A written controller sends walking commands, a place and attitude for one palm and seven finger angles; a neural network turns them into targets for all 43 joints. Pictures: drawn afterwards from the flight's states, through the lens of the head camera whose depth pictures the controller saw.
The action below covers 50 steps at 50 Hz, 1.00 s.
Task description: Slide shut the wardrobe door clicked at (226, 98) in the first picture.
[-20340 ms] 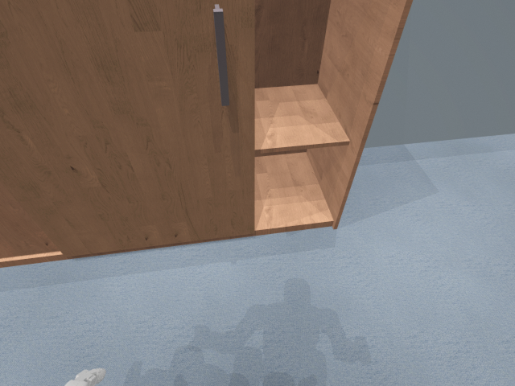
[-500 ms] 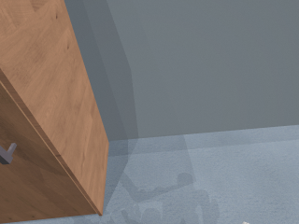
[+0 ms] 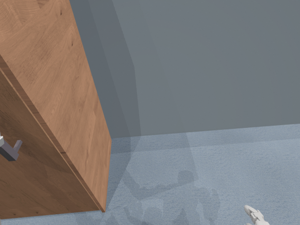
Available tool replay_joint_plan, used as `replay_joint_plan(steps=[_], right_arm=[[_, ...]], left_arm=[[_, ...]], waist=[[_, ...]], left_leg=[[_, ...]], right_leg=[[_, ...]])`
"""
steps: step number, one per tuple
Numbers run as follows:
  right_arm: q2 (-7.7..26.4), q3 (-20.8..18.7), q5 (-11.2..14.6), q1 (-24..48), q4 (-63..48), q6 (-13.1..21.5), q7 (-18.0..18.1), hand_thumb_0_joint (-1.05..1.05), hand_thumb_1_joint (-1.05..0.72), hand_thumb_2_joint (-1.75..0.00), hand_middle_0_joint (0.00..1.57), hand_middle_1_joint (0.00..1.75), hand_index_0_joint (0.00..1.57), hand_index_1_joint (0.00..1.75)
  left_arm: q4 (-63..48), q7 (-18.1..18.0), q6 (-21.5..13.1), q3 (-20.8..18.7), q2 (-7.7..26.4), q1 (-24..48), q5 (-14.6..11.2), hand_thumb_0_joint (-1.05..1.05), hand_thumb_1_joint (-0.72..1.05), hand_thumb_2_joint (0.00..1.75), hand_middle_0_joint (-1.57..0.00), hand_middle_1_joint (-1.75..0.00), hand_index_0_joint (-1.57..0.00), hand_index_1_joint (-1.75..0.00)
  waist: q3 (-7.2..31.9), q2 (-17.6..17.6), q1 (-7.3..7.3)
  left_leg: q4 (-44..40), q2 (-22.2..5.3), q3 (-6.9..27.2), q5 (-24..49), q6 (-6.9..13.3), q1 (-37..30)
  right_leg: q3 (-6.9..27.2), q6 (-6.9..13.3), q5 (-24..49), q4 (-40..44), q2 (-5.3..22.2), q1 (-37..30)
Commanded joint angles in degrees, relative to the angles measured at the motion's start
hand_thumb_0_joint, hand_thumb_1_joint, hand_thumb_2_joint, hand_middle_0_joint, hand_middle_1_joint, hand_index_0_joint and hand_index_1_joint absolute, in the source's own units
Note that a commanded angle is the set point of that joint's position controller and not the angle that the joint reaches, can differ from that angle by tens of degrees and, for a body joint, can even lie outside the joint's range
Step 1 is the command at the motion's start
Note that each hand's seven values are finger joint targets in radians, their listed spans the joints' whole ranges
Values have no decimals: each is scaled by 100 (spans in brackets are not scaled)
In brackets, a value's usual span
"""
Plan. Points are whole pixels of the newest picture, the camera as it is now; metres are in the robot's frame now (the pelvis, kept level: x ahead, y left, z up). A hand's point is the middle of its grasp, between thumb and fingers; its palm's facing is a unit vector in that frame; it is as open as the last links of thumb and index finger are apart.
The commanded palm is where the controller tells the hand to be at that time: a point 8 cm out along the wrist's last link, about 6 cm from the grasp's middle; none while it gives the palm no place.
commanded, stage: stop walking and hold the door there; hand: left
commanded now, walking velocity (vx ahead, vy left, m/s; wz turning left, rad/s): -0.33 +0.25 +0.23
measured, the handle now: out of the picture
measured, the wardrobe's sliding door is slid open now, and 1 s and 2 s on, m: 0.00 0.00 0.00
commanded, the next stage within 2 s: loosen the grip on the handle in 1.50 s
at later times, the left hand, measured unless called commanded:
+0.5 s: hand out of the picture +0.27 +0.41 +0.12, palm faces +0.55 -0.76 -0.34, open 6.1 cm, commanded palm +0.23 +0.43 +0.11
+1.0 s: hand out of the picture +0.27 +0.40 +0.12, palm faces +0.31 -0.94 -0.14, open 6.1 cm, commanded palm +0.23 +0.43 +0.11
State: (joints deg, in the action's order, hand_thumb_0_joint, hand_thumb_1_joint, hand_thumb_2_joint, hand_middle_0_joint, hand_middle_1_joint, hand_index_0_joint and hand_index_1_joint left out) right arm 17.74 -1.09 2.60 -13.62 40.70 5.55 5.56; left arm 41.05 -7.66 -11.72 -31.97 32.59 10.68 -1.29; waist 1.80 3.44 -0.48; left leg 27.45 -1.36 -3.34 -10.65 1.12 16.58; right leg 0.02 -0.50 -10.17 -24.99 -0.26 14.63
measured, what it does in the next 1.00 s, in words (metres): steps to the left: right foot, then left foot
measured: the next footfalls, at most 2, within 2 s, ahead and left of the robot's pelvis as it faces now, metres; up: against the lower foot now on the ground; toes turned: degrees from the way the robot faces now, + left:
right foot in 0.46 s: -0.07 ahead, -0.05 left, +0.00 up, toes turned -7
left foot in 0.76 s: -0.09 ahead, +0.35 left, +0.00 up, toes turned +10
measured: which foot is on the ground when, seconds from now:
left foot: down 0.00-0.46, up 0.48-0.74, down 0.76-1.00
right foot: down 0.00-0.20, up 0.22-0.44, down 0.46-0.76, up 0.78-0.96, down 0.98-1.00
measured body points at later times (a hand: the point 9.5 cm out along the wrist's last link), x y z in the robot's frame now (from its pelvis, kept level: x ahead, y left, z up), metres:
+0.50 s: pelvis -0.08 +0.07 -0.01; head -0.02 +0.04 +0.44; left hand +0.24 +0.45 +0.14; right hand +0.09 -0.15 -0.13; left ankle -0.02 +0.14 -0.72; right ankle -0.11 -0.04 -0.74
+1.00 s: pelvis -0.12 +0.19 -0.02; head -0.05 +0.19 +0.43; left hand +0.24 +0.45 +0.13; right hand +0.07 +0.03 -0.14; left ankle -0.11 +0.35 -0.74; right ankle -0.10 +0.13 -0.74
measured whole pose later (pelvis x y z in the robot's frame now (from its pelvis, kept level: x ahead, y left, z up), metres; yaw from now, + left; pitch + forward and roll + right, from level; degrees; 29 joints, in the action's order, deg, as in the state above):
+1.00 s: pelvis -0.12 +0.19 -0.02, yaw +7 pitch -2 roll +2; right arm 8.1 4.2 1.3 -6.8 38.9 4.7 2.4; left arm 17.1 -7.7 -3.9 -6.9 13.8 28.3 -4.2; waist -11.1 0.0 -0.9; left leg 35.0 -3.1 -4.0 -15.5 -2.1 17.6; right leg -4.9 1.9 -18.3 -37.1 -0.8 17.4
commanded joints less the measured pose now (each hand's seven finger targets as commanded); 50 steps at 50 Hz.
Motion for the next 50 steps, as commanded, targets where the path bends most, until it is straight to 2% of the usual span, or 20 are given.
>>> replay_joint_plan(steps=[1,6,9,11,15,20,21,23,24,26,28,29,35,36,38,40,41,43,47,50], right_arm=[[693,-302,-5,396,-655,153,-6,0,-90,-90,20,30,20,30],[657,-233,24,436,-573,157,19,0,-90,-90,20,30,20,30],[750,-210,25,665,-733,90,77,0,-90,-90,20,30,20,30],[508,-113,-42,729,-853,75,19,0,-90,-90,20,30,20,30],[602,-162,6,541,-698,215,-58,0,-90,-90,20,30,20,30],[531,-51,-79,821,-785,284,-180,0,-90,-90,20,30,20,30],[517,-48,-111,878,-807,260,-204,0,-90,-90,20,30,20,30],[632,-119,-122,678,-859,134,-230,0,-90,-90,20,30,20,30],[657,-66,-131,817,-717,138,-242,0,-90,-90,20,30,20,30],[345,9,-27,760,-714,274,-295,0,-90,-90,20,30,20,30],[225,122,-58,859,-710,208,-264,0,-90,-90,20,30,20,30],[261,81,-77,851,-700,160,-235,0,-90,-90,20,30,20,30],[91,-9,-113,1099,-903,62,-29,0,-90,-90,20,30,20,30],[199,-67,-107,976,-928,51,8,0,-90,-90,20,30,20,30],[483,-159,-71,757,-1068,173,-8,0,-90,-90,20,30,20,30],[273,-149,-43,612,-894,193,-88,0,-90,-90,20,30,20,30],[303,-159,-62,657,-742,207,-90,0,-90,-90,20,30,20,30],[255,-136,-61,703,-769,225,-192,0,-90,-90,20,30,20,30],[183,69,-149,826,-826,169,-241,0,-90,-90,20,30,20,30],[33,170,-148,839,-860,85,-184,0,-90,-90,20,30,20,30]], left_arm=[[-855,-49,-155,-135,1824,1102,155,0,90,90,-45,-140,-45,-140],[-1252,-52,-196,-24,1624,1320,138,0,90,90,-45,-140,-45,-140],[-1996,-36,-308,243,1381,1335,104,0,90,90,-45,-140,-45,-140],[-2263,-5,-375,452,1247,1535,105,0,90,90,-45,-140,-45,-140],[-2193,16,-215,644,1012,1500,0,0,90,90,-45,-140,-45,-140],[-2172,31,21,725,1084,1785,-52,0,90,90,-45,-140,-45,-140],[-2139,36,25,688,1162,1807,-59,0,90,90,-45,-140,-45,-140],[-1625,66,14,495,1437,1725,-66,0,90,90,-45,-140,-45,-140],[-1619,69,20,643,1140,2255,-196,0,90,90,-45,-140,-45,-140],[-2181,129,-114,1120,517,2902,-45,0,90,90,-45,-140,-45,-140],[-2060,112,-179,992,779,2844,49,0,90,90,-45,-140,-45,-140],[-1868,75,-181,591,1189,2610,98,0,90,90,-45,-140,-45,-140],[-3379,61,-112,1461,218,3249,-18,0,90,90,-45,-140,-45,-140],[-3799,87,-131,1774,-162,3426,-59,0,90,90,-45,-140,-45,-140],[-4693,207,-270,2594,-1015,3640,-137,0,90,90,-45,-140,-45,-140],[-4421,283,-184,2927,-1553,3413,-21,0,90,90,-45,-140,-45,-140],[-4499,219,-95,2565,-1089,3566,-53,0,90,90,-45,-140,-45,-140],[-4762,254,80,3004,-1461,4073,-78,0,90,90,-45,-140,-45,-140],[-4158,233,216,2840,-1177,3939,-66,0,90,90,-45,-140,-45,-140],[-3975,241,246,2776,-1022,4047,-24,0,90,90,-45,-140,-45,-140]], waist=[[681,-825,30],[760,-1248,86],[795,657,4],[945,1400,-20],[979,647,5],[1018,737,-170],[1053,394,-229],[736,-2018,-206],[588,-1386,-107],[1123,-1642,53],[890,-1700,105],[771,-1575,41],[908,-1259,73],[1164,-660,198],[1638,1789,340],[1309,724,306],[1485,973,304],[1546,909,302],[1518,881,112],[1509,-707,231]], left_leg=[[908,-7,384,-138,-41,-363],[603,-236,807,-683,-26,-225],[-446,-953,1293,2419,189,-749],[-970,-1304,1624,2825,555,-743],[-592,-1028,1184,3234,819,-1226],[-851,-660,1191,1026,480,-563],[-353,-469,1121,532,268,-251],[2964,628,671,-1956,-387,1894],[4029,146,1238,-1801,-444,1856],[4187,36,1129,-1578,-419,2055],[3455,-96,685,-1308,-347,1606],[2919,-91,405,-1257,-287,1251],[69,296,-738,-77,-343,-829],[-115,13,-584,647,-320,-1607],[-407,-1857,1935,3903,848,-2426],[-208,-1848,1582,3611,1210,-2132],[-43,-1690,1393,3491,1130,-2177],[119,-1369,842,3187,794,-2012],[58,-1478,863,1919,607,-1349],[754,-737,286,333,194,-446]], right_leg=[[1246,559,1618,663,1610,196],[912,576,1987,38,2061,86],[-110,-67,505,-1227,759,514],[-316,-55,-1991,-2643,319,649],[-421,-153,-1712,-2726,383,774],[-693,-19,-1186,-578,461,-601],[-490,147,-573,274,760,-1113],[2686,1329,1954,1192,3524,-1680],[1998,1363,2988,770,3841,-1132],[680,997,4237,-138,3102,-1906],[-115,558,3999,-120,2683,-1608],[-235,412,3776,-58,2574,-1279],[-743,152,2748,-951,2153,-579],[-953,29,1893,-1748,1760,-46],[-582,-212,-2824,-4423,471,1460],[-238,-115,-2511,-4313,414,1640],[-208,-127,-2211,-3809,483,1549],[-285,-80,-1472,-2712,351,933],[-244,47,-878,-720,121,-345],[812,362,666,277,886,-1060]])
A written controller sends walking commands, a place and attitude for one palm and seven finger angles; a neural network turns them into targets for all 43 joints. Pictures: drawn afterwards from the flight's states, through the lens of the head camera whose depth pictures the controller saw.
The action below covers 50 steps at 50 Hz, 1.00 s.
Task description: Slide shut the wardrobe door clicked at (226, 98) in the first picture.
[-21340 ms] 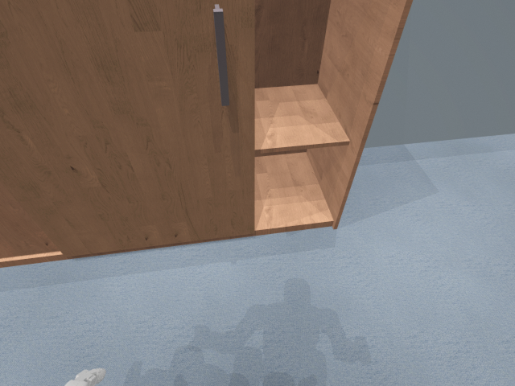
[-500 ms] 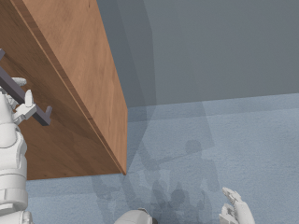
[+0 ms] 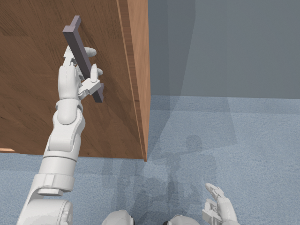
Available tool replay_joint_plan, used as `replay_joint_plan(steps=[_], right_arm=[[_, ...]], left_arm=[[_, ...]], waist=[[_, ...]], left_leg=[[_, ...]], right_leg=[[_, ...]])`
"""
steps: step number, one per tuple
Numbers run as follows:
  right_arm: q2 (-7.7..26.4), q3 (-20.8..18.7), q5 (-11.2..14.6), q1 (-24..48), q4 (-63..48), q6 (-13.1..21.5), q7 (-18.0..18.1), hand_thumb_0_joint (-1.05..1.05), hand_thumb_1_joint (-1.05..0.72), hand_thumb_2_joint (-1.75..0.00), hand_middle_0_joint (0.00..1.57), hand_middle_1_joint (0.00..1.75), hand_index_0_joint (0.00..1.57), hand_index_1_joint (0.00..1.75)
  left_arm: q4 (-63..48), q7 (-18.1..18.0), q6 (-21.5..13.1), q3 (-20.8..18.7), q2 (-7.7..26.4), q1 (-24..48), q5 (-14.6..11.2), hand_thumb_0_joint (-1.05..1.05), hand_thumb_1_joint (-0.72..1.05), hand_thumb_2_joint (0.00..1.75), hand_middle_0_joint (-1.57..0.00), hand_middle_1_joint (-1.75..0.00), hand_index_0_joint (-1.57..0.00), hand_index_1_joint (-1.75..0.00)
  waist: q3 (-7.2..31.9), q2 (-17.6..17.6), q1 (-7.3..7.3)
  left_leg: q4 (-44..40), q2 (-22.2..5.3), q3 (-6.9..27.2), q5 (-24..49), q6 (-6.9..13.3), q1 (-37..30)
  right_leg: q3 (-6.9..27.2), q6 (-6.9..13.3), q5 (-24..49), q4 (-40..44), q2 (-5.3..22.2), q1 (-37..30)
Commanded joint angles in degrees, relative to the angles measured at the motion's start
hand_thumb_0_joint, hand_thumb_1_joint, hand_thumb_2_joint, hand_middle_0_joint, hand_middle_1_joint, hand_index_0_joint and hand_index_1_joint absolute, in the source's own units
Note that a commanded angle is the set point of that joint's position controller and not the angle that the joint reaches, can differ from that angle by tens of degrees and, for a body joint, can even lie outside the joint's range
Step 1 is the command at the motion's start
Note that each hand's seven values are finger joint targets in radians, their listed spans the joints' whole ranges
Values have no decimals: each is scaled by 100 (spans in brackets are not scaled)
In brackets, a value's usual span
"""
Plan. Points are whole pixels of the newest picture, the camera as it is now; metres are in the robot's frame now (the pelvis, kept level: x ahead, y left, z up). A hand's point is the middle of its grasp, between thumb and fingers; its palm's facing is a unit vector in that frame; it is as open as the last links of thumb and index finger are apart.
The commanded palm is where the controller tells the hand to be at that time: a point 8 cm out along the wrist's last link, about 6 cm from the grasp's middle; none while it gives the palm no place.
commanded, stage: stop walking and hold the door there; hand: left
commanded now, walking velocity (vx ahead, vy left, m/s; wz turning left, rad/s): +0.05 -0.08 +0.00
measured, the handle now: (89, 65) +0.46 +0.19 +0.13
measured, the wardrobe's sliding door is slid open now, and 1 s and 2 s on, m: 0.00 0.00 0.00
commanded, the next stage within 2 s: loosen the grip on the handle in 0.50 s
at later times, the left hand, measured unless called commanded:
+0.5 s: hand (94, 81) +0.41 +0.17 +0.14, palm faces +0.12 -0.99 -0.12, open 6.0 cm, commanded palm +0.38 +0.19 +0.13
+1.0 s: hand (91, 80) +0.41 +0.17 +0.14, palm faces +0.15 -0.98 -0.13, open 13.3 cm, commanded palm +0.37 +0.22 +0.15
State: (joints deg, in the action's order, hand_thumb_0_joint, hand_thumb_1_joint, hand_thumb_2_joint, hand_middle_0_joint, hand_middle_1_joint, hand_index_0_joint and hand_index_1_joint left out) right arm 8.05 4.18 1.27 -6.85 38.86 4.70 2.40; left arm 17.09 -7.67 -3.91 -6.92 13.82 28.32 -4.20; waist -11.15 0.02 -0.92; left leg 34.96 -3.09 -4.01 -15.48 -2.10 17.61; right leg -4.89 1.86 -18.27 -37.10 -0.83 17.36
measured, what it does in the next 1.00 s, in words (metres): stands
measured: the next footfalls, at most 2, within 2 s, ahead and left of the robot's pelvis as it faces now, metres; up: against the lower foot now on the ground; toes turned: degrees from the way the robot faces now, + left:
none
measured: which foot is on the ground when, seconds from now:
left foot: down 0.00-1.00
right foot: down 0.00-1.00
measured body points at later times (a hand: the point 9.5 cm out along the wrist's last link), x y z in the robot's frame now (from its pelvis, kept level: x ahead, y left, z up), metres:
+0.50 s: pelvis +0.03 +0.03 +0.02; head +0.05 +0.02 +0.47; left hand +0.39 +0.22 +0.15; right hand +0.20 -0.19 -0.08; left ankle +0.01 +0.15 -0.72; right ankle +0.02 -0.07 -0.72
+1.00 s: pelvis -0.01 +0.02 +0.01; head +0.00 +0.02 +0.46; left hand +0.39 +0.22 +0.15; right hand +0.09 -0.24 -0.10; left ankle +0.01 +0.15 -0.72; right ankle +0.02 -0.07 -0.72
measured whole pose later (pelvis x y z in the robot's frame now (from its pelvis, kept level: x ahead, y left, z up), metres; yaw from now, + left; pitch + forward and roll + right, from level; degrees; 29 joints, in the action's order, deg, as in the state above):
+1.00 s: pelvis -0.01 +0.02 +0.01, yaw +0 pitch +2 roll +1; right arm 15.1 -0.4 3.2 -18.5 40.6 8.5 2.3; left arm 36.3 -5.7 -10.4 -6.9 13.8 30.7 -3.3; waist 1.7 0.0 2.3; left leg 31.3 -1.4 -3.4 -14.5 0.2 19.3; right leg -2.3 2.6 -14.7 -32.6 -1.1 20.4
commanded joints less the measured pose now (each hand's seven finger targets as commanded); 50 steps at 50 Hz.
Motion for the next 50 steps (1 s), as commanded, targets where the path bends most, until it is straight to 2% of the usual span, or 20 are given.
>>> replay_joint_plan(steps=[1,3,6,8,11,14,19,27,29,30,31,32,33,34,35,41,43,45,49,50], right_arm=[[928,-346,-5,142,-689,184,151,0,-90,-90,20,30,20,30],[986,-359,31,198,-648,253,152,0,-90,-90,20,30,20,30],[980,-295,-59,107,-533,253,240,0,-90,-90,20,30,20,30],[1111,-359,-77,162,-549,235,258,0,-90,-90,20,30,20,30],[1006,-294,-100,236,-654,129,169,0,-90,-90,20,30,20,30],[1070,-364,-88,175,-662,100,180,0,-90,-90,20,30,20,30],[1082,-413,-18,87,-793,54,200,0,-90,-90,20,30,20,30],[1079,-413,-51,42,-795,-84,272,0,-90,-90,20,30,20,30],[1126,-421,-62,11,-746,-118,299,0,-90,-90,20,30,20,30],[1386,-1002,-136,-149,-958,23,95,0,-90,-90,20,30,20,30],[1176,-686,-101,-55,-667,450,32,0,-90,-90,20,30,20,30],[1278,-754,155,-529,-521,515,72,0,-90,-90,20,30,20,30],[1258,-747,141,-588,-510,527,-7,0,-90,-90,20,30,20,30],[1318,-729,98,-595,-474,472,-14,0,-90,-90,20,30,20,30],[1315,-734,-3,-513,-530,479,-33,0,-90,-90,20,30,20,30],[1278,-668,136,-501,-727,583,-168,0,-90,-90,20,30,20,30],[1316,-632,142,-432,-747,601,-78,0,-90,-90,20,30,20,30],[1236,-605,175,-381,-805,685,-41,0,-90,-90,20,30,20,30],[1285,-596,197,-549,-660,771,26,0,-90,-90,20,30,20,30],[1389,-634,188,-608,-625,750,76,0,-90,-90,20,30,20,30]], left_arm=[[-1293,238,-477,208,848,2095,208,0,90,90,-45,-140,-45,-140],[-892,287,-417,612,275,1886,102,0,90,90,-45,-140,-45,-140],[-854,267,-565,411,441,1894,137,0,90,90,-45,-140,-45,-140],[-1015,304,-577,723,181,1903,128,0,90,90,-45,-140,-45,-140],[-998,404,-616,1221,-289,1956,155,0,90,90,-45,-140,-45,-140],[-985,341,-620,1033,-102,1773,211,0,90,90,-45,-140,-45,-140],[-1033,376,-619,1267,-287,1436,182,0,90,90,-45,-140,-45,-140],[-598,357,-578,1327,-365,1218,154,0,90,90,-45,-140,-45,-140],[-401,311,-563,1119,-149,1110,164,0,90,90,-45,-140,-45,-140],[-1684,233,-700,-2128,3771,5168,811,0,90,90,-45,-140,-45,-140],[1496,562,-20,-170,744,3634,643,0,78,84,-45,-140,-45,-140],[741,554,-48,-601,633,2544,164,0,66,78,-45,-140,-45,-140],[683,729,-6,-11,-177,1472,-32,0,54,73,-45,-140,-45,-140],[194,793,-181,-454,201,1855,-319,0,42,67,-45,-140,-45,-140],[-121,735,-289,-955,764,1777,-432,0,30,61,-45,-140,-45,-140],[345,399,-809,291,105,1913,213,0,-43,26,-44,-138,-44,-138],[567,313,-923,0,604,2330,252,0,-55,20,-41,-135,-41,-135],[364,358,-1055,331,383,2717,245,0,-55,20,-38,-132,-38,-132],[700,381,-1105,366,412,2911,156,0,-55,20,-33,-125,-33,-125],[579,338,-1114,-504,1517,2940,174,0,-55,20,-32,-123,-32,-123]], waist=[[2716,-1152,242],[2458,-1664,139],[2788,-831,131],[2980,350,145],[2507,1236,178],[2381,747,147],[2993,-19,233],[2812,3,230],[2697,-9,200],[1757,-1707,-169],[3646,-1690,606],[3461,-1245,316],[3637,-122,127],[4017,1070,-22],[4132,1400,-163],[2215,-910,334],[2082,-736,263],[2351,-91,297],[2460,-82,368],[2757,-98,209]], left_leg=[[270,-81,140,-92,320,-281],[890,147,425,-764,279,243],[-566,-6,375,244,354,-402],[-1043,-647,783,3040,543,-1921],[-1226,-1159,1422,3413,923,-1932],[-1177,-1009,1157,3413,760,-1765],[-713,-476,433,3181,329,-1659],[-1030,-448,404,2589,380,-1724],[-1102,-434,402,2452,369,-1602],[-533,-423,220,2196,607,-1164],[-1242,366,83,3561,574,-875],[-763,122,364,4284,485,-1308],[-717,13,439,4788,217,-1821],[-520,-22,406,4928,42,-2470],[-479,37,338,4332,22,-2513],[-732,162,210,864,437,-316],[-853,228,164,53,467,-88],[-836,299,77,-302,479,-242],[-829,317,163,-555,479,-166],[-808,310,137,-448,506,-151]], right_leg=[[1716,329,1547,1657,1294,-1311],[1669,507,2930,1616,1340,-1671],[952,294,3707,815,1164,-1901],[501,-135,2585,390,649,-811],[444,-204,390,437,244,-115],[413,-154,618,763,204,-351],[658,-101,3229,1129,572,-1203],[648,-170,2479,1410,496,-844],[663,-155,2411,1461,529,-838],[1266,-399,3326,1887,460,-358],[392,48,5223,336,-36,-1461],[109,-27,4621,322,71,-914],[60,-12,3686,302,79,-497],[266,-26,2758,628,121,-202],[349,16,2591,768,99,-412],[354,-128,1337,1043,65,40],[540,-131,290,1263,120,109],[677,-100,-184,1338,128,144],[721,-92,-471,1406,125,182],[834,-99,-447,1450,151,-142]])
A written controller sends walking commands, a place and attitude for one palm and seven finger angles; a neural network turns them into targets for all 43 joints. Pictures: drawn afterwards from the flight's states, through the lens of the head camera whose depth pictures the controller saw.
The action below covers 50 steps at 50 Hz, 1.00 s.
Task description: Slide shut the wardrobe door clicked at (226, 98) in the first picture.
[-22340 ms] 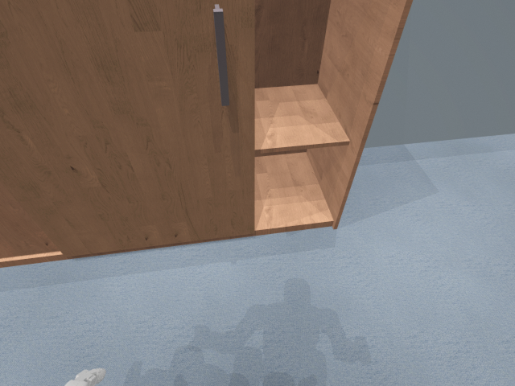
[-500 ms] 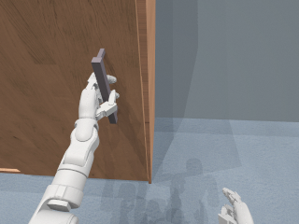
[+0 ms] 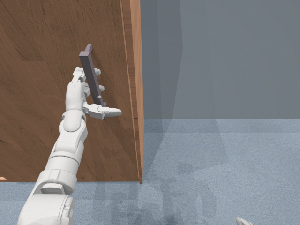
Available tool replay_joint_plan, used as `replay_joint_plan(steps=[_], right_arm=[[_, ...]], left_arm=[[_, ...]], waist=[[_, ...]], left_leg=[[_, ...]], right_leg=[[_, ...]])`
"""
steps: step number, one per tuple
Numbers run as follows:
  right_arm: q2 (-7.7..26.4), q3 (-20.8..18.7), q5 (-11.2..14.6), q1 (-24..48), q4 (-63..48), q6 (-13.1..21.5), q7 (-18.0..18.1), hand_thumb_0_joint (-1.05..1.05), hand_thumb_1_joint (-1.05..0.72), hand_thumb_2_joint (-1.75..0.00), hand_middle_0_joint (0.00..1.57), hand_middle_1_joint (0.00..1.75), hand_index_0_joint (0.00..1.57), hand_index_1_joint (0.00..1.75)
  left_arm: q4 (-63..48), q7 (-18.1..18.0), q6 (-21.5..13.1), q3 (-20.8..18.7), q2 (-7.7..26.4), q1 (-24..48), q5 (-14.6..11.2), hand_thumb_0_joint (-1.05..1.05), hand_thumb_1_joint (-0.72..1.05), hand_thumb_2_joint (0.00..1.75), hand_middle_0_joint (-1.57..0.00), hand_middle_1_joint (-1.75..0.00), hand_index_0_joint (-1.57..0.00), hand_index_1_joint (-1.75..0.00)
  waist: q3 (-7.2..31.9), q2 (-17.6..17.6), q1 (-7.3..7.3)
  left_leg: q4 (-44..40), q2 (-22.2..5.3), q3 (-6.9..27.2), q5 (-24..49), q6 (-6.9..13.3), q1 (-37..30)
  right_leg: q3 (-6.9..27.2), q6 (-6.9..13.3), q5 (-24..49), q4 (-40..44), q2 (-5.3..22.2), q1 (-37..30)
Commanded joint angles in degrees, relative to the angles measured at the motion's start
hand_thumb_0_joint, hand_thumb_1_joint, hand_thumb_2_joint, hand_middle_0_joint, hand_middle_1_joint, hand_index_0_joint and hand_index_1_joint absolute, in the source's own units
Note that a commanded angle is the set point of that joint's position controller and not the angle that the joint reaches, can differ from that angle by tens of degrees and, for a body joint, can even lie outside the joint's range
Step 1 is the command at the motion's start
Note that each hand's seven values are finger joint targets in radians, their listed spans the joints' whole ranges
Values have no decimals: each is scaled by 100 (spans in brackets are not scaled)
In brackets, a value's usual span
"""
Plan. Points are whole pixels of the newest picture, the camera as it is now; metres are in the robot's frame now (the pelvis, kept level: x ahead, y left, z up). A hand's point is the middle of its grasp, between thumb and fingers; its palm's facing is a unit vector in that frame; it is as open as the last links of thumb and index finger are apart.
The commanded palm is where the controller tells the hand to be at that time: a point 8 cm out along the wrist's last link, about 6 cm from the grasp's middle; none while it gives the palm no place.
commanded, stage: loosen the grip on the handle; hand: left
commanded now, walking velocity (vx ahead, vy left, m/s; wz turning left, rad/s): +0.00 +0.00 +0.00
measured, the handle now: (96, 85) +0.47 +0.17 +0.13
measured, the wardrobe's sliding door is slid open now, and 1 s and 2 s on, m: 0.00 0.00 0.00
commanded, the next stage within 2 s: slip the hand off the handle in 0.18 s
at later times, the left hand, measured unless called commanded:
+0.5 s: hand (91, 96) +0.43 +0.18 +0.12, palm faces +0.13 -0.98 -0.12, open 14.7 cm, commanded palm +0.39 +0.23 +0.13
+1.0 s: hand (68, 101) +0.41 +0.23 +0.13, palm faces +0.13 -0.99 -0.10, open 14.7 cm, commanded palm +0.36 +0.28 +0.13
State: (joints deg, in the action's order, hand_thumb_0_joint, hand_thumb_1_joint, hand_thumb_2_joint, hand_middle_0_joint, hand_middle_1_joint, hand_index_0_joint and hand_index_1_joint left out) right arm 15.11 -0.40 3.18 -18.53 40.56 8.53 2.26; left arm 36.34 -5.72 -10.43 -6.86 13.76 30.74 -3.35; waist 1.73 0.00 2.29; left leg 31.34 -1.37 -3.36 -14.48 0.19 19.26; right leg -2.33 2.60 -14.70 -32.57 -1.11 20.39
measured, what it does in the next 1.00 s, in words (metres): stands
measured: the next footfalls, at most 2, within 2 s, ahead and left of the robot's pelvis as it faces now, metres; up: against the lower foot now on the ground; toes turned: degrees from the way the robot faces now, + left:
none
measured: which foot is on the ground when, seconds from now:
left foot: down 0.00-1.00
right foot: down 0.00-1.00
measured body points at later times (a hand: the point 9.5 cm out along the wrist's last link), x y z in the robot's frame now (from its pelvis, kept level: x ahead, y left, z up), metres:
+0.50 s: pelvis +0.03 +0.02 +0.00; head +0.04 +0.02 +0.45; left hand +0.41 +0.23 +0.13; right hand +0.16 -0.23 -0.10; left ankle +0.02 +0.12 -0.73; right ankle +0.03 -0.09 -0.73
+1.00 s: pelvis +0.02 +0.03 +0.00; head +0.03 +0.03 +0.45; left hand +0.39 +0.29 +0.13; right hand +0.12 -0.23 -0.11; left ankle +0.02 +0.12 -0.73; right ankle +0.03 -0.09 -0.73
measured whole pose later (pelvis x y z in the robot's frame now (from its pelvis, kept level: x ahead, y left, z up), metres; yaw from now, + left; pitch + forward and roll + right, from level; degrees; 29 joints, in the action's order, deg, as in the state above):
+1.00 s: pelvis +0.02 +0.03 +0.00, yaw +0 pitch +4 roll -1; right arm 14.5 0.4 3.2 -18.2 39.7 4.9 3.3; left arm 34.2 4.9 -12.0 -12.1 18.7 24.9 -7.7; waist 3.6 0.8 1.2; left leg 34.0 -0.2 -3.3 -17.4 2.0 20.6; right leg -2.2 0.3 -16.0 -32.2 0.1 20.1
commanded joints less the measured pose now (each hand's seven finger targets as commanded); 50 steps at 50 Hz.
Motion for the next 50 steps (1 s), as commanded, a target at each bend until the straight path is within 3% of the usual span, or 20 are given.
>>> replay_joint_plan(steps=[1,4,6,11,13,14,15,17,18,19,21,23,26,28,34,38,41,43,46,50], right_arm=[[636,-129,-10,656,-824,351,115,0,-90,-90,20,30,20,30],[645,-124,-10,583,-724,374,137,0,-90,-90,20,30,20,30],[643,-129,-32,563,-723,396,133,0,-90,-90,20,30,20,30],[603,-204,-122,392,-777,366,8,0,-90,-90,20,30,20,30],[613,-233,-144,374,-808,341,-41,0,-90,-90,20,30,20,30],[648,-185,-130,242,-607,267,-14,0,-90,-90,20,30,20,30],[646,-206,-134,160,-607,231,-29,0,-90,-90,20,30,20,30],[694,-215,-132,254,-650,149,24,0,-90,-90,20,30,20,30],[679,-212,-143,318,-686,108,53,0,-90,-90,20,30,20,30],[615,-197,-142,356,-745,100,48,0,-90,-90,20,30,20,30],[536,-197,-134,379,-735,124,41,0,-90,-90,20,30,20,30],[590,-190,-133,343,-680,87,67,0,-90,-90,20,30,20,30],[595,-156,-88,428,-728,45,71,0,-90,-90,20,30,20,30],[652,-147,-76,425,-715,-14,107,0,-90,-90,20,30,20,30],[641,-117,-45,462,-829,-87,136,0,-90,-90,20,30,20,30],[692,-144,-61,362,-812,-105,160,0,-90,-90,20,30,20,30],[682,-162,-56,360,-822,-82,141,0,-90,-90,20,30,20,30],[732,-168,-58,291,-773,-100,160,0,-90,-90,20,30,20,30],[723,-169,-9,383,-838,-63,148,0,-90,-90,20,30,20,30],[737,-186,-20,467,-971,-4,115,0,-90,-90,20,30,20,30]], left_arm=[[-1349,206,-420,-231,1292,2758,86,0,-55,20,-30,-122,-30,-122],[-1147,244,-387,-337,1102,2620,-190,0,-55,20,-26,-117,-26,-117],[-1197,250,-382,-380,979,2383,-313,0,-55,20,-25,-115,-25,-115],[-1799,158,-429,-347,850,1706,-74,0,-55,20,-25,-115,-25,-115],[-2089,111,-388,-384,795,1367,-63,0,-55,20,-25,-115,-25,-115],[-1410,62,-319,-175,684,2008,-16,0,-55,20,-25,-115,-25,-115],[-1327,63,-288,-201,637,2056,-27,0,-55,20,-25,-115,-25,-115],[-1377,53,-269,-542,1145,2183,31,0,-55,20,-25,-115,-25,-115],[-1630,42,-327,-661,1333,2241,81,0,-55,20,-25,-115,-25,-115],[-1855,77,-384,-450,1115,2363,112,0,-55,20,-25,-115,-25,-115],[-2028,147,-524,-280,859,2407,58,0,-55,20,-25,-115,-25,-115],[-1786,222,-559,-496,1110,2255,-21,0,-55,20,-25,-115,-25,-115],[-1446,331,-462,-405,951,1981,-90,0,-55,20,-25,-115,-25,-115],[-1204,366,-379,-671,1313,2049,-92,0,-55,20,-25,-115,-25,-115],[-1264,598,-385,-713,1389,2055,-162,0,-55,20,-25,-115,-25,-115],[-1278,754,-487,-890,1645,2066,-222,0,-55,20,-25,-115,-25,-115],[-1488,890,-604,-725,1503,2076,-261,0,-55,20,-25,-115,-25,-115],[-1302,974,-599,-858,1668,1967,-309,0,-55,20,-25,-115,-25,-115],[-1341,1124,-531,-527,1226,1770,-449,0,-55,20,-25,-115,-25,-115],[-1938,1101,-499,-621,1286,1208,-500,0,-55,20,-25,-115,-25,-115]], waist=[[1528,-15,-55],[1431,-425,-55],[1500,-393,-140],[2008,38,-271],[2090,-84,-317],[1499,-361,82],[1388,-502,17],[1501,-566,-7],[1647,-207,-90],[1995,92,-87],[2242,374,-100],[2102,105,-97],[1773,-26,-109],[1504,-194,-97],[1591,133,-151],[1739,66,-134],[1873,332,-92],[1744,203,-67],[1540,141,-43],[1728,250,-201]], left_leg=[[-464,168,24,-430,292,-267],[-460,135,61,-171,287,-217],[-457,137,59,168,272,-339],[-283,122,23,1609,248,-817],[-226,82,58,2068,236,-931],[-166,71,96,1789,229,-724],[-170,62,116,1610,219,-610],[-202,91,103,1314,240,-547],[-197,106,93,1395,244,-643],[-169,128,97,1516,232,-835],[-91,71,159,1841,190,-1183],[-84,31,234,1838,171,-1092],[-131,56,220,1658,168,-860],[-175,62,224,1365,188,-660],[-190,69,276,1350,168,-695],[-145,59,306,1408,173,-724],[-87,37,344,1562,143,-923],[-81,29,375,1417,155,-813],[-149,25,414,1070,149,-747],[-162,11,450,1234,127,-858]], right_leg=[[613,-199,-671,989,200,-576],[584,-222,-371,1052,175,-697],[465,-203,141,924,142,-778],[233,-145,1973,416,101,-994],[177,-148,2381,327,85,-1060],[157,-206,2200,393,79,-584],[156,-217,2024,427,81,-514],[231,-225,1767,472,103,-610],[254,-193,1785,429,107,-703],[249,-167,1857,363,116,-757],[207,-128,1947,294,85,-663],[166,-126,1864,296,47,-641],[155,-128,1827,331,60,-606],[155,-140,1590,406,68,-553],[153,-89,1466,388,63,-535],[152,-90,1487,359,42,-565],[134,-84,1476,308,24,-419],[129,-85,1345,346,6,-362],[88,-89,1043,391,-1,-203],[65,-71,1075,337,-4,-323]])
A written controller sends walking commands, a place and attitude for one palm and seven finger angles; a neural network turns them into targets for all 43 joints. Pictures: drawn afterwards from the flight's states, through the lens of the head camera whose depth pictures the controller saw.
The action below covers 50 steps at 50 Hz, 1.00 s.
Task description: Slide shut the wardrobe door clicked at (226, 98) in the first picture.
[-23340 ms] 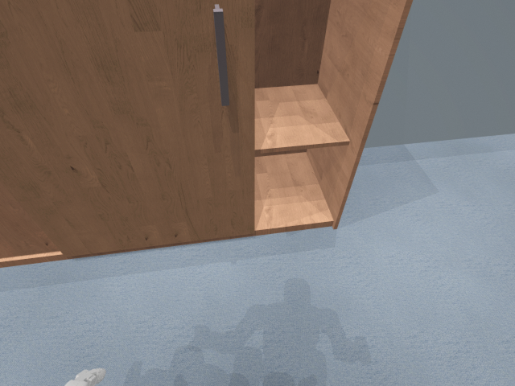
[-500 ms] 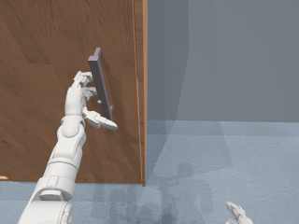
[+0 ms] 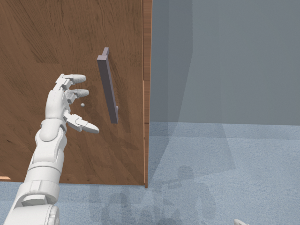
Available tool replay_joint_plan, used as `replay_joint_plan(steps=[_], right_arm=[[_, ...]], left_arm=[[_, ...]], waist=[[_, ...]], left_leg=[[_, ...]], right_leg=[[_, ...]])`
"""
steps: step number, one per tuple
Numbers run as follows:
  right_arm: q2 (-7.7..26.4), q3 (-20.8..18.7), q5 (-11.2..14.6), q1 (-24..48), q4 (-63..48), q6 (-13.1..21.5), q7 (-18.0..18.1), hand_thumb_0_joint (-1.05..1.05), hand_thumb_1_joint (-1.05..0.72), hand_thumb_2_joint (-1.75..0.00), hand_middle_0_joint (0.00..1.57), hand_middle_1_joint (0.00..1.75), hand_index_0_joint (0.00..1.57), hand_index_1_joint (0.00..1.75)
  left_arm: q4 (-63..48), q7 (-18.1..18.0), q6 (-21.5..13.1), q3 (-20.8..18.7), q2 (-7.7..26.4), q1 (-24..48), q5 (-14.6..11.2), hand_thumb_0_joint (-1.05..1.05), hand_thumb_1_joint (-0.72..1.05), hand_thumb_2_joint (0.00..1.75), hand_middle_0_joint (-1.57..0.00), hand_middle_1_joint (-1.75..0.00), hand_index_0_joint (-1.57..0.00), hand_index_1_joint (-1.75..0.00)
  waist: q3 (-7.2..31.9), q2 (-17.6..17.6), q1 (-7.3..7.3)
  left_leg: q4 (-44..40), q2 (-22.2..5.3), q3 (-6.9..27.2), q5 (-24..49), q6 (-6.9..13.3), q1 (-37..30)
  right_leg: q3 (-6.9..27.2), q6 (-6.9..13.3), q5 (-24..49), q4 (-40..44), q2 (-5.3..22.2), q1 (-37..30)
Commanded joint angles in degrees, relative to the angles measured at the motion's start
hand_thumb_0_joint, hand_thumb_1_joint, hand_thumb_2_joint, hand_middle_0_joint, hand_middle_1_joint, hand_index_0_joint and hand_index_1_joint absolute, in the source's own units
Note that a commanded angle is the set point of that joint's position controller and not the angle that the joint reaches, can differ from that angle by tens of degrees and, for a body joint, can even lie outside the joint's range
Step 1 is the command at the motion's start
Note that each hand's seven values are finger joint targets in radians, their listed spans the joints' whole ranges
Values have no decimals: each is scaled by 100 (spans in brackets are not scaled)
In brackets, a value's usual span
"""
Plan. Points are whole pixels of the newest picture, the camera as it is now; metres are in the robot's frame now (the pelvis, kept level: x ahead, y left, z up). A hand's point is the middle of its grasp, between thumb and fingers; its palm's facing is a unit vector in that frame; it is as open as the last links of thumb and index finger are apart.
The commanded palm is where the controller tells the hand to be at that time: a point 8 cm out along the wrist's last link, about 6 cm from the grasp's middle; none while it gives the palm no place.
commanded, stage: slip the hand off the handle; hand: left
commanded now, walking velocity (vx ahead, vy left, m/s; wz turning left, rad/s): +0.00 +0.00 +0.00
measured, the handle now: (110, 89) +0.45 +0.14 +0.13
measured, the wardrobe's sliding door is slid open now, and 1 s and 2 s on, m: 0.00 0.00 0.00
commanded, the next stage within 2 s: draw the hand back to the body in 0.56 s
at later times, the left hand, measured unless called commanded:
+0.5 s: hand (80, 133) +0.30 +0.19 +0.12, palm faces +0.15 -0.98 -0.12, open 14.7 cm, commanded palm +0.27 +0.23 +0.13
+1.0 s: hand (65, 142) +0.26 +0.20 +0.14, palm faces +0.11 -0.99 -0.02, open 14.7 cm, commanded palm +0.22 +0.24 +0.15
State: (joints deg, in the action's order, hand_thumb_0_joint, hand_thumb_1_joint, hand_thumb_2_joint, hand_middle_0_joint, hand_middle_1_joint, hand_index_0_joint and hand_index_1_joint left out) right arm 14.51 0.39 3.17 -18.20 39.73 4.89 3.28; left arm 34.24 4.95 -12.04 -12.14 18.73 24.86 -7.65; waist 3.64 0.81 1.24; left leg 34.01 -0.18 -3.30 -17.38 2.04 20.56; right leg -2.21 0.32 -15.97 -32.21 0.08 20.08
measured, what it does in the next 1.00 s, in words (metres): stands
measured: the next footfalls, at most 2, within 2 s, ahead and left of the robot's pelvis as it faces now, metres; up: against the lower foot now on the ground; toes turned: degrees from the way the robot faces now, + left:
none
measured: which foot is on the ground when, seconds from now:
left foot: down 0.00-1.00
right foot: down 0.00-1.00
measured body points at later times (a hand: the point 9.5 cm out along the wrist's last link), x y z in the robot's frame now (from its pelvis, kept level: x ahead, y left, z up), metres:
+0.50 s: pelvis +0.00 -0.01 +0.00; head -0.02 -0.02 +0.45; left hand +0.29 +0.24 +0.13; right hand +0.18 -0.24 -0.08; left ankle +0.00 +0.09 -0.73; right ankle +0.00 -0.12 -0.73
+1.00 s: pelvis +0.01 -0.03 +0.00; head -0.02 -0.05 +0.45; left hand +0.25 +0.25 +0.14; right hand +0.20 -0.26 -0.07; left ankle +0.00 +0.09 -0.73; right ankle +0.00 -0.12 -0.73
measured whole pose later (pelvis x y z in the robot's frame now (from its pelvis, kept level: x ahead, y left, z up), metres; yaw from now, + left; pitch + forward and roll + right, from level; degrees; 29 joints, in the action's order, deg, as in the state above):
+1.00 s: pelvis +0.01 -0.03 +0.00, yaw +1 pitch -1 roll +0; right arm 14.9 2.5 4.1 -14.0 36.6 13.2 5.3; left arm 0.8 14.3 1.8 -16.5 17.3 -5.8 -18.6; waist 4.3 2.9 -1.8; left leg 30.5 -1.0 -1.3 -17.0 0.0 12.0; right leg -4.0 2.1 -17.0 -29.9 -0.9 11.6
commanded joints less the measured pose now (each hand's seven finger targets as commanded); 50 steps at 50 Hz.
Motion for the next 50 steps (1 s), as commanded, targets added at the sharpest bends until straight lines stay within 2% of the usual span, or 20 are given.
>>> replay_joint_plan(steps=[1,3,5,8,9,15,18,20,24,27,29,31,34,35,36,38,39,41,45,50], right_arm=[[776,-270,-18,461,-910,374,3,0,-90,-90,20,30,20,30],[789,-250,-35,496,-913,381,6,0,-90,-90,20,30,20,30],[763,-227,-41,597,-975,409,-8,0,-90,-90,20,30,20,30],[718,-218,-61,732,-1067,465,-1,0,-90,-90,20,30,20,30],[685,-187,-54,796,-1090,493,-5,0,-90,-90,20,30,20,30],[638,-147,-9,935,-1126,604,34,0,-90,-90,20,30,20,30],[655,-123,9,960,-1092,606,88,0,-90,-90,20,30,20,30],[629,-96,28,1066,-1145,629,108,0,-90,-90,20,30,20,30],[541,-61,-16,1140,-1192,737,109,0,-90,-90,20,30,20,30],[535,-51,-49,1130,-1183,796,98,0,-90,-90,20,30,20,30],[558,-43,-44,1160,-1173,797,102,0,-90,-90,20,30,20,30],[544,-29,-39,1203,-1137,794,131,0,-90,-90,20,30,20,30],[530,-10,-12,1249,-1112,820,156,0,-90,-90,20,30,20,30],[630,33,52,1287,-1095,894,225,0,-90,-90,20,30,20,30],[605,61,86,1359,-1152,947,294,0,-90,-90,20,30,20,30],[590,73,78,1375,-1202,1034,375,0,-90,-90,20,30,20,30],[558,94,78,1341,-1214,1070,363,0,-90,-90,20,30,20,30],[566,65,54,1264,-1211,1119,316,0,-90,-90,20,30,20,30],[597,13,60,1237,-1243,1183,222,0,-90,-90,20,30,20,30],[603,6,80,1279,-1304,1257,207,0,-90,-90,20,30,20,30]], left_arm=[[-1859,-6,-322,-144,816,1588,-61,0,-55,20,-25,-115,-25,-115],[-2004,-128,-298,-344,1020,1378,-24,0,-55,20,-25,-115,-25,-115],[-2244,-217,-286,-326,947,1282,-29,0,-55,20,-25,-115,-25,-115],[-2931,-315,-302,-360,978,922,19,0,-55,20,-25,-115,-25,-115],[-2998,-322,-278,-206,797,858,23,0,-55,20,-25,-115,-25,-115],[-3302,-239,0,98,409,159,-58,0,-55,20,-25,-115,-25,-115],[-3250,-172,204,-24,526,-122,-124,0,-55,20,-25,-115,-25,-115],[-3458,-146,253,16,489,-118,-143,0,-55,20,-25,-115,-25,-115],[-4132,-191,171,77,441,-313,-105,0,-55,20,-25,-115,-25,-115],[-4295,-195,119,-109,580,-709,-141,0,-55,20,-25,-115,-25,-115],[-4236,-157,133,-214,656,-919,-191,0,-55,20,-25,-115,-25,-115],[-4178,-119,181,-293,710,-860,-247,0,-55,20,-25,-115,-25,-115],[-4133,-30,231,-176,639,-831,-263,0,-55,20,-25,-115,-25,-115],[-3820,429,524,-337,568,-766,-945,0,-55,20,-25,-115,-25,-115],[-4102,709,670,-423,785,-609,-1067,0,-55,20,-25,-115,-25,-115],[-4322,951,831,-647,1043,-744,-1112,0,-55,20,-25,-115,-25,-115],[-4301,996,893,-592,968,-922,-1087,0,-55,20,-25,-115,-25,-115],[-4297,956,927,-753,1019,-1280,-1041,0,-55,20,-25,-115,-25,-115],[-4288,910,1013,-985,924,-2053,-1169,0,-55,20,-25,-115,-25,-115],[-4923,958,1148,-867,938,-1992,-1123,0,-55,20,-25,-115,-25,-115]], waist=[[1519,258,-140],[1315,113,-189],[1227,-32,-178],[1422,236,-274],[1350,386,-243],[998,144,-200],[774,-167,-190],[711,-168,-181],[920,365,-243],[1001,60,-273],[816,-213,-272],[695,-205,-243],[488,202,-216],[806,95,-173],[977,248,-260],[1149,377,-343],[1025,341,-353],[850,-59,-379],[640,-333,-468],[582,154,-401]], left_leg=[[-438,-121,450,1553,-67,-1000],[-486,-137,473,1437,-69,-863],[-530,-129,449,1296,-48,-799],[-535,-143,415,1484,-66,-956],[-549,-145,431,1453,-82,-992],[-608,-148,437,1152,-76,-965],[-643,-121,404,842,-34,-819],[-666,-91,388,705,-26,-791],[-619,-61,381,977,-37,-1062],[-552,-48,354,1224,-29,-1027],[-569,-40,320,1117,-5,-861],[-562,-9,268,939,4,-784],[-567,5,255,814,-2,-794],[-635,17,295,792,-8,-918],[-642,25,285,881,13,-991],[-622,32,275,1165,28,-1077],[-636,35,290,1258,34,-1051],[-638,22,298,1404,42,-974],[-623,22,264,1421,24,-870],[-617,27,257,1268,39,-1016]], right_leg=[[44,160,1188,290,-125,-285],[31,155,1091,301,-130,-309],[43,141,1030,327,-130,-344],[45,153,1128,276,-121,-511],[44,150,1084,288,-115,-431],[14,129,917,407,-121,-382],[39,96,730,541,-111,-413],[54,85,610,578,-90,-420],[58,116,836,515,-74,-530],[54,94,1158,476,-75,-693],[77,54,1118,539,-60,-734],[135,25,975,621,-40,-689],[170,45,792,684,-20,-565],[180,79,1002,745,5,-992],[220,68,1183,759,37,-1165],[210,55,1543,703,62,-1348],[169,46,1651,699,59,-1276],[99,9,1792,686,42,-1194],[81,-31,1856,674,44,-1119],[116,-21,1517,747,46,-974]])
